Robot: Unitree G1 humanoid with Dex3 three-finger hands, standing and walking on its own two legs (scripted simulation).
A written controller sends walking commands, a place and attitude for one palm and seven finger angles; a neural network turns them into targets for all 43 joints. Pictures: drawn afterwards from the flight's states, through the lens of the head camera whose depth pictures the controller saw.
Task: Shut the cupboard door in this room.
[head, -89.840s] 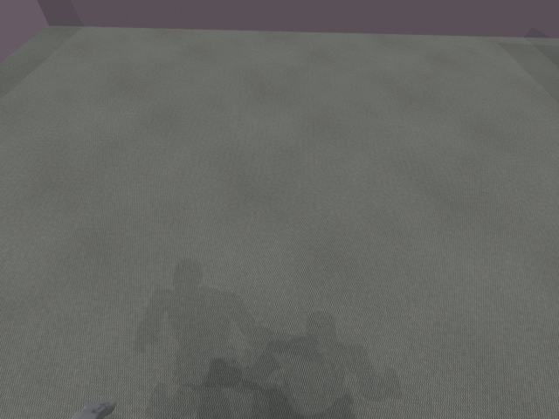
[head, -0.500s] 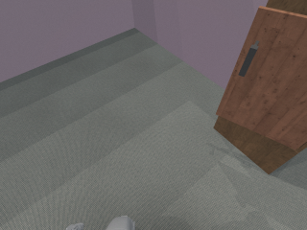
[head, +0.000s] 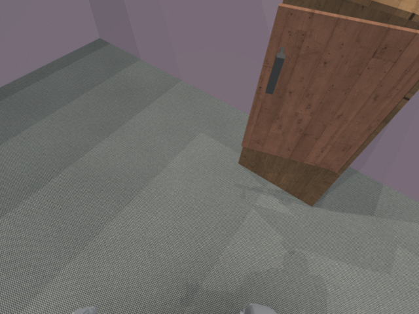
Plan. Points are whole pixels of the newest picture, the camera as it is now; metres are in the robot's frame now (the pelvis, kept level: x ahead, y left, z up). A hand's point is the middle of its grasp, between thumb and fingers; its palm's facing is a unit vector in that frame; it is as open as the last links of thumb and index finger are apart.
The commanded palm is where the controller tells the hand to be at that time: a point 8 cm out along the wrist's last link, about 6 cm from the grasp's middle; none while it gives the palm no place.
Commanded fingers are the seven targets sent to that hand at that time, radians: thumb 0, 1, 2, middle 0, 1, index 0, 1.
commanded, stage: turn to face it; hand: left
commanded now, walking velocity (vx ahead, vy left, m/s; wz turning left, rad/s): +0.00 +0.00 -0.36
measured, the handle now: (275, 70) +0.78 -0.15 +0.01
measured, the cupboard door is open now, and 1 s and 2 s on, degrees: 19 19 19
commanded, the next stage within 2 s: take the last steps up to it in 0.26 s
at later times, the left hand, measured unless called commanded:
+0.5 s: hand out of the picture +0.12 +0.16 -0.18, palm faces -0.11 -0.98 -0.17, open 7.4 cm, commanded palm none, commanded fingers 0.00 0.90 0.90 -0.20 -0.30 -0.20 -0.30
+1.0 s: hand (196, 237) +0.31 +0.05 -0.18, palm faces -0.38 -0.91 -0.17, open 7.4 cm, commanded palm none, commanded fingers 0.00 0.90 0.90 -0.20 -0.30 -0.20 -0.30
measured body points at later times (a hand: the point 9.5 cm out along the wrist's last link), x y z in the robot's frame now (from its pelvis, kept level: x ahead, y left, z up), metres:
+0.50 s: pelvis +0.03 -0.01 -0.01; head +0.05 +0.00 +0.44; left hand +0.13 +0.21 -0.16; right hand +0.05 -0.27 -0.15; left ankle +0.05 +0.10 -0.73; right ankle -0.01 -0.14 -0.74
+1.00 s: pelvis +0.15 -0.09 -0.01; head +0.19 -0.10 +0.43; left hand +0.33 +0.09 -0.16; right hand -0.04 -0.27 -0.15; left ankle +0.06 +0.10 -0.74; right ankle +0.19 -0.23 -0.74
